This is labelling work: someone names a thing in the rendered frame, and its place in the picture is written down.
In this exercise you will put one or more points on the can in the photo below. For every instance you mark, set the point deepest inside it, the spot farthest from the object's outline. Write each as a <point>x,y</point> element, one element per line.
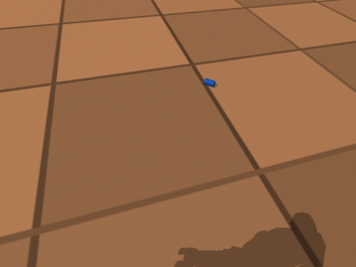
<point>209,82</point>

